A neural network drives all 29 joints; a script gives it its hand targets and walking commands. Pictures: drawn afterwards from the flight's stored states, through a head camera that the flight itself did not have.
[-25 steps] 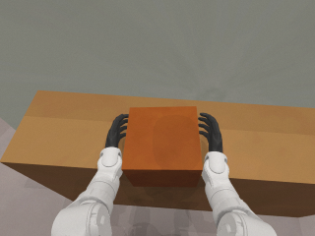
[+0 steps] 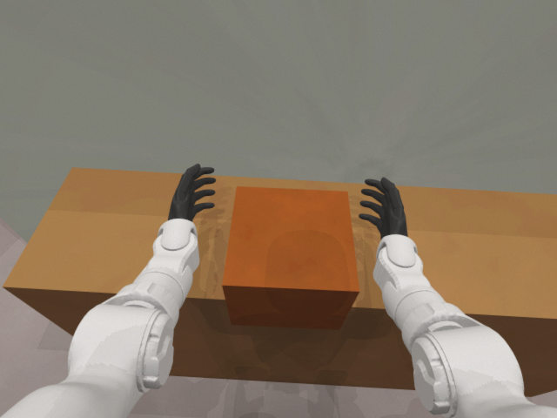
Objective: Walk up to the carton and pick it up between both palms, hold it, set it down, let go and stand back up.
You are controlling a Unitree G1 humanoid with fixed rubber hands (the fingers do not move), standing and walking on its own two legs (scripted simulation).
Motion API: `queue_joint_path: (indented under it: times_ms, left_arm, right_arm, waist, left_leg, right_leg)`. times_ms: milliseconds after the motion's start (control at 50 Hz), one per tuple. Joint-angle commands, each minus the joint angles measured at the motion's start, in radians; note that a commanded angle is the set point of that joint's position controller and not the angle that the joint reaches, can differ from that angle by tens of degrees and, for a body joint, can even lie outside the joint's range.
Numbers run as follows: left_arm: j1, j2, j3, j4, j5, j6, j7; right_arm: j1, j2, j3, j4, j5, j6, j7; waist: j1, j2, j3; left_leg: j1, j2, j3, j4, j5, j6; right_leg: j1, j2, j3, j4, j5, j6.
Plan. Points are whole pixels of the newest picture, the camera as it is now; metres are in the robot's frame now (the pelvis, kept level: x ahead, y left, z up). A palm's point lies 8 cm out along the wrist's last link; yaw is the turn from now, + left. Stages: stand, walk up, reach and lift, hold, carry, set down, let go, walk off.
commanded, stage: set down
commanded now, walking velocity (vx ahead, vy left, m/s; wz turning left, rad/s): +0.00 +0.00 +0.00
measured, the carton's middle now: (288, 259) +0.38 +0.00 -0.02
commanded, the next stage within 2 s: none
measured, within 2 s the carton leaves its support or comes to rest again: neither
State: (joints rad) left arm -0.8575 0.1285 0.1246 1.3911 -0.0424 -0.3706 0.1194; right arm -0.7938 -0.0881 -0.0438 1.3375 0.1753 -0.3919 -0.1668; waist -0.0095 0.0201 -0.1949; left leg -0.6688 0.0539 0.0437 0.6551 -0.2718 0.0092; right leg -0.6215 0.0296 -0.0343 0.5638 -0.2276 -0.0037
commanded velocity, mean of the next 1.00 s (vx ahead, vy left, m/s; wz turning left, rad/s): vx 0.00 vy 0.00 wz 0.00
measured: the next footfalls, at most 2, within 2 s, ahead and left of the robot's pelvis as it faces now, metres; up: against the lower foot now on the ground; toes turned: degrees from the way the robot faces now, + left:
none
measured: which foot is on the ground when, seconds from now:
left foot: down 0.00-1.00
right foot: down 0.00-1.00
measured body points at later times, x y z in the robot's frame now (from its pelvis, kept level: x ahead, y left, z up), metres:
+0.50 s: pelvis -0.02 -0.01 +0.01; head +0.01 +0.01 +0.45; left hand +0.42 +0.18 +0.10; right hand +0.40 -0.19 +0.09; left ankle +0.02 +0.11 -0.72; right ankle +0.02 -0.12 -0.72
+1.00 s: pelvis +0.00 -0.02 +0.02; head +0.02 +0.00 +0.47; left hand +0.36 +0.19 +0.05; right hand +0.35 -0.18 +0.06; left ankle +0.02 +0.11 -0.72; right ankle +0.02 -0.12 -0.72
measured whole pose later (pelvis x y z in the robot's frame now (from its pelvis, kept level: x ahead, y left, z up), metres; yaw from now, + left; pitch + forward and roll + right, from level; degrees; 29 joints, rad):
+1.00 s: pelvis +0.00 -0.02 +0.02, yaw +2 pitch +2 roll -1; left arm -0.38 0.19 0.08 0.65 -0.08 0.02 0.01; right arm -0.36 -0.09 0.00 0.66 0.23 -0.08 -0.17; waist -0.02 -0.03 -0.02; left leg -0.27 0.03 0.01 0.43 -0.20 -0.01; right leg -0.24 0.03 -0.03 0.38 -0.18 -0.02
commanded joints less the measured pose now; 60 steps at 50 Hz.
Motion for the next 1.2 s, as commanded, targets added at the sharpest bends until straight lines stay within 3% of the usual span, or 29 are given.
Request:
queue_joint_path:
  times_ms: [0, 140, 200, 340, 460, 580, 720, 960, 1180]
  left_arm:
    - [-0.413, 0.111, -0.066, -0.163, -0.077, -0.015, -0.005]
    - [-0.454, 0.184, -0.113, -0.411, -0.148, 0.112, -0.014]
    - [-0.474, 0.215, -0.12, -0.486, -0.169, 0.187, -0.023]
    - [-0.467, 0.218, -0.131, -0.457, -0.195, 0.27, -0.045]
    - [-0.472, 0.24, -0.104, -0.418, -0.177, 0.299, -0.051]
    - [-0.4, 0.237, -0.063, -0.472, -0.138, 0.32, -0.057]
    - [-0.213, 0.199, -0.015, -0.678, -0.062, 0.334, -0.086]
    - [0.132, 0.16, -0.037, -1.013, -0.035, 0.338, -0.11]
    - [0.374, 0.163, -0.088, -1.108, -0.08, 0.276, -0.102]
  right_arm:
    - [-0.429, -0.178, 0.049, -0.158, 0.096, -0.005, 0.018]
    - [-0.446, -0.28, 0.125, -0.327, 0.222, 0.129, 0.065]
    - [-0.464, -0.301, 0.121, -0.401, 0.235, 0.197, 0.075]
    - [-0.453, -0.241, 0.088, -0.453, 0.185, 0.309, 0.073]
    - [-0.45, -0.225, 0.037, -0.496, 0.126, 0.344, 0.037]
    - [-0.377, -0.202, 0.01, -0.565, 0.093, 0.344, -0.007]
    - [-0.196, -0.154, 0.011, -0.678, 0.081, 0.304, -0.023]
    - [0.14, -0.091, 0.03, -0.913, 0.043, 0.252, 0.001]
    - [0.392, -0.082, 0.041, -1.048, 0.019, 0.198, 0.023]
  waist:
    - [-0.025, 0.044, -0.564]
    - [-0.018, 0.068, -0.669]
    - [-0.016, 0.053, -0.65]
    - [-0.007, 0.021, -0.519]
    - [-0.012, 0.0, -0.471]
    - [-0.017, -0.012, -0.457]
    - [-0.014, 0.009, -0.418]
    - [-0.014, 0.02, -0.235]
    - [-0.01, 0.013, -0.134]
  left_leg:
    - [0.393, -0.026, -0.031, 0.01, 0.392, -0.091]
    - [0.471, -0.027, -0.037, 0.016, 0.455, -0.087]
    - [0.477, -0.029, -0.038, -0.014, 0.404, -0.076]
    - [0.421, -0.031, -0.045, -0.09, 0.219, -0.033]
    - [0.403, -0.035, -0.039, -0.133, 0.179, -0.029]
    - [0.444, -0.044, -0.029, -0.163, 0.257, -0.044]
    - [0.527, -0.06, -0.017, -0.192, 0.386, -0.059]
    - [0.537, -0.078, -0.011, -0.254, 0.324, -0.043]
    - [0.501, -0.065, -0.025, -0.272, 0.281, -0.035]
  right_leg:
    - [0.096, 0.032, -0.002, -0.022, 0.243, 0.003]
    - [0.081, 0.039, -0.001, -0.033, 0.266, 0.006]
    - [0.098, 0.037, 0.002, -0.056, 0.232, 0.01]
    - [0.128, 0.008, 0.024, -0.112, 0.07, 0.007]
    - [0.224, 0.001, 0.032, -0.135, 0.079, 0.009]
    - [0.358, 0.009, 0.029, -0.144, 0.212, 0.019]
    - [0.488, 0.018, 0.026, -0.163, 0.361, 0.027]
    - [0.588, 0.013, 0.039, -0.199, 0.32, 0.012]
    - [0.615, 0.002, 0.058, -0.196, 0.277, -0.018]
